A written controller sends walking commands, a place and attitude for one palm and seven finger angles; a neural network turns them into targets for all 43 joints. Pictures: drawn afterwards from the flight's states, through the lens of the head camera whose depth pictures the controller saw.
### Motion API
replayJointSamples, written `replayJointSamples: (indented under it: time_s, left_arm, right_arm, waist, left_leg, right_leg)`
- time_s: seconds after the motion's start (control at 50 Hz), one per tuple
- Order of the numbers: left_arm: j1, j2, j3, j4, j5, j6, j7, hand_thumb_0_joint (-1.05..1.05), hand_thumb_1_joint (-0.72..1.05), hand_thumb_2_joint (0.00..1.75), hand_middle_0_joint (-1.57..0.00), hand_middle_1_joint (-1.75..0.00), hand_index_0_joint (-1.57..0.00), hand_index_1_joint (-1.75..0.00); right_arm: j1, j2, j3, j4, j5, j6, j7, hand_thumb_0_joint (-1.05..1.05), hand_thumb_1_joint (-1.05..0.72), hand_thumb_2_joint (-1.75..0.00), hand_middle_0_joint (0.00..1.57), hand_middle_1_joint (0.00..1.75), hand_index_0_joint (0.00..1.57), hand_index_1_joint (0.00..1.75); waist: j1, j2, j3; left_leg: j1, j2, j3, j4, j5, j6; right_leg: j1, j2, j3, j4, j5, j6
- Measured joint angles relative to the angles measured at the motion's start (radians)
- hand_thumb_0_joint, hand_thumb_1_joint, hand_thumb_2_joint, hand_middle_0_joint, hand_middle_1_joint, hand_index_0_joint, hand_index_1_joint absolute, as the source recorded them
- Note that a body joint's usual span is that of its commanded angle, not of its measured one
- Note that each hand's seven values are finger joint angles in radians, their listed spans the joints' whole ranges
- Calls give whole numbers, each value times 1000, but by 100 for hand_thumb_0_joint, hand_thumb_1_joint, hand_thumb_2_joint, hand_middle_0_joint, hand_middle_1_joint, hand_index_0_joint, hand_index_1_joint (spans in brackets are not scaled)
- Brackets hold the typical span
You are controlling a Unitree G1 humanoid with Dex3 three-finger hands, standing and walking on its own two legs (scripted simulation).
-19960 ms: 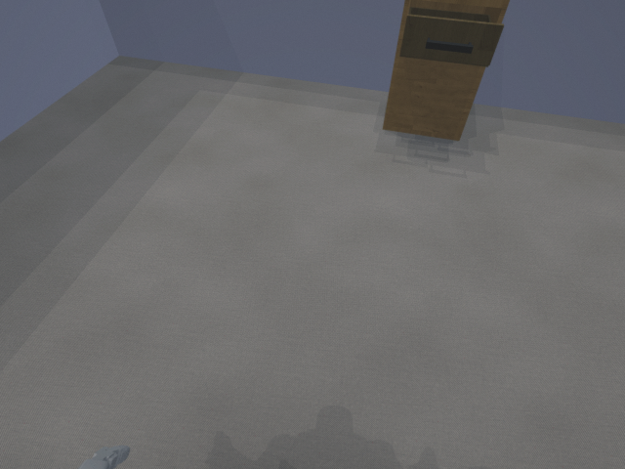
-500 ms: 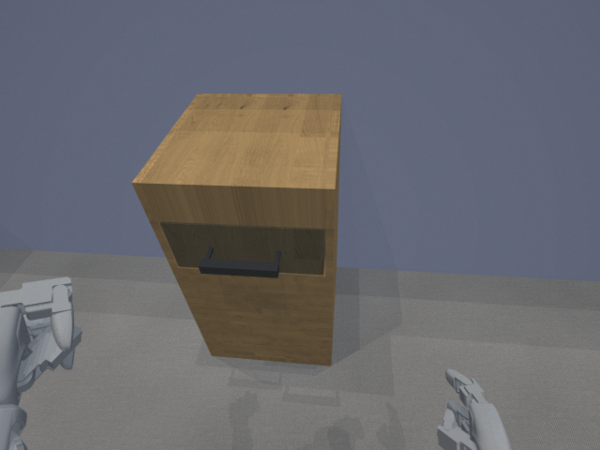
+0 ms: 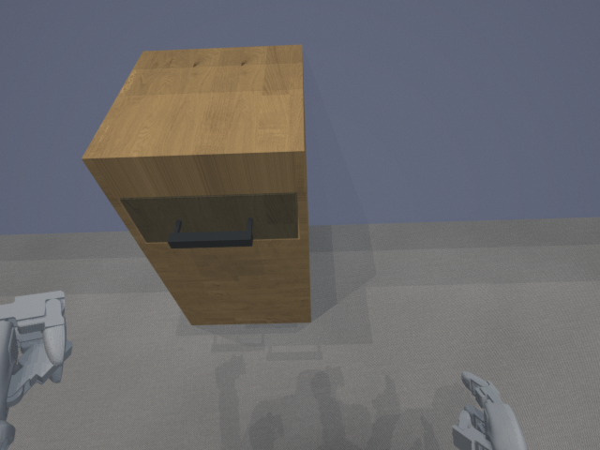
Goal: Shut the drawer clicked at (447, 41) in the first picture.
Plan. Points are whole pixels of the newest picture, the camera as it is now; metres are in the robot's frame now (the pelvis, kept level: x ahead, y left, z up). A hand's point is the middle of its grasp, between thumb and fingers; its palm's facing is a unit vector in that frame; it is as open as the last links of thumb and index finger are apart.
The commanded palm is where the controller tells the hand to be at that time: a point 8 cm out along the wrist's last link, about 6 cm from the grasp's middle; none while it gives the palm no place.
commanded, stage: step back with the hand held close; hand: left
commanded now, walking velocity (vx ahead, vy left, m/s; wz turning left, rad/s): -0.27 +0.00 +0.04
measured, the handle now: (212, 231) +0.59 +0.24 -0.18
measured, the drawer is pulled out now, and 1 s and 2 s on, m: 0.00 0.00 0.00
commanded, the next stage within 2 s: stop stepping back and stand still in 1.26 s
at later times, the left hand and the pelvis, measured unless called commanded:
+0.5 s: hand (2, 428) +0.13 +0.25 +0.15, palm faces +0.38 -0.82 -0.43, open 3.3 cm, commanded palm +0.06 +0.29 +0.17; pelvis -0.06 +0.01 -0.01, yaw +1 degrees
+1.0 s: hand out of the picture +0.07 +0.24 +0.16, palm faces +0.37 -0.80 -0.46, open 3.3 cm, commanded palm -0.01 +0.29 +0.17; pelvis -0.12 +0.01 -0.02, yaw +4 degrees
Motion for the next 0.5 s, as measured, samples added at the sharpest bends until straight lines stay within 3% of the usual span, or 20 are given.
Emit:
replayJointSamples:
  time_s: [0.18, 0.4, 0.5]
  left_arm:
    - [40, 67, 54, -117, -4, -24, 20, 2, 89, 89, -140, -160, -140, -159]
    - [-11, -5, 25, -52, 23, -35, 32, 2, 89, 90, -140, -160, -140, -159]
    - [-3, -1, 13, -113, 25, -49, 44, 2, 89, 90, -141, -160, -141, -159]
  right_arm:
    - [11, 22, 1, -13, -3, 3, -16, 2, -91, -90, 20, 30, 20, 30]
    - [-6, 43, 31, -34, -5, -40, -8, 1, -90, -90, 20, 30, 20, 30]
    - [19, 36, 33, -22, -15, -49, -4, 1, -90, -90, 20, 30, 20, 30]
  waist:
    - [24, -41, -9]
    - [35, -30, -21]
    - [30, -55, -10]
  left_leg:
    - [-42, -20, 0, 38, 6, 15]
    - [-122, -12, -6, 120, 4, 24]
    - [-160, -6, -23, 137, 1, 20]
  right_leg:
    - [-47, -23, 0, 56, -3, 12]
    - [-106, -19, -8, 97, 22, 11]
    - [-121, -9, -20, 67, 56, 6]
